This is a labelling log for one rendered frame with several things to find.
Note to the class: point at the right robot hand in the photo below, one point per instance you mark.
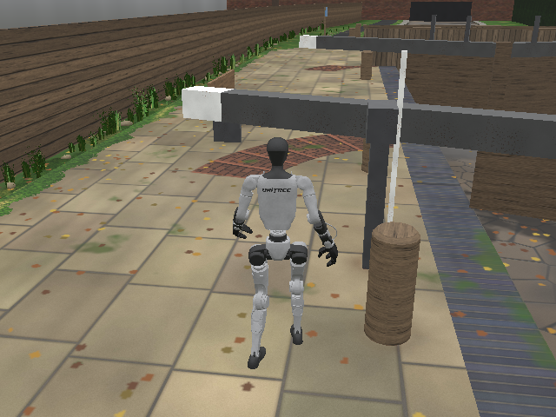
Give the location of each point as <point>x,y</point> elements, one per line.
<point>333,253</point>

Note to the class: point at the robot left forearm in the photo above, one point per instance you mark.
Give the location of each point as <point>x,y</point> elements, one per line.
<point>237,224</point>

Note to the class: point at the right robot upper arm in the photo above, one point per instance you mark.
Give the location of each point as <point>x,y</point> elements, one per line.
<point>305,184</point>

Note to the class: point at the robot right forearm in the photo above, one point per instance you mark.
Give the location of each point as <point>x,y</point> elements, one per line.
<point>323,233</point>

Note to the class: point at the left robot upper arm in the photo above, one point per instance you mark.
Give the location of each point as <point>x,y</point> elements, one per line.
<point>250,183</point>

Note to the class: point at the left robot hand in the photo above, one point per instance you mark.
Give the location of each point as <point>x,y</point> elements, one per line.
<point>244,228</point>

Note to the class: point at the left robot shin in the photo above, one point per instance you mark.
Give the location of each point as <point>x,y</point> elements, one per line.
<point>258,320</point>

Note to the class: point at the humanoid robot torso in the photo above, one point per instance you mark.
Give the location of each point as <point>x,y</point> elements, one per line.
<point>277,207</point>

